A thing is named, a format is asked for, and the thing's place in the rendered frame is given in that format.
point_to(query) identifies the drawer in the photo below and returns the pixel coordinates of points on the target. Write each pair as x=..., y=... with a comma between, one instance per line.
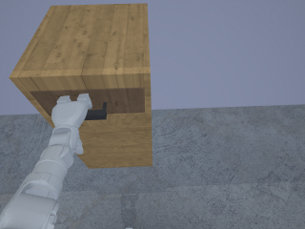
x=119, y=100

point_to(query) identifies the cabinet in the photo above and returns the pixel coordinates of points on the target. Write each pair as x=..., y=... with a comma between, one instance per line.
x=99, y=46

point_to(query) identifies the robot left forearm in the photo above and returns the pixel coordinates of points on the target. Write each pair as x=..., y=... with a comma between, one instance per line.
x=46, y=179

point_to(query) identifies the handle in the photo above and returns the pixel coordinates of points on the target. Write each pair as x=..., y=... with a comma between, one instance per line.
x=97, y=114

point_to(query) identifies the left robot hand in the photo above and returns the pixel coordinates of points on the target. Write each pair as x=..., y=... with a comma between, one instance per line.
x=67, y=112

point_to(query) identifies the left robot upper arm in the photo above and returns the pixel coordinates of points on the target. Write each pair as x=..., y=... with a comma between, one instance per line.
x=31, y=212

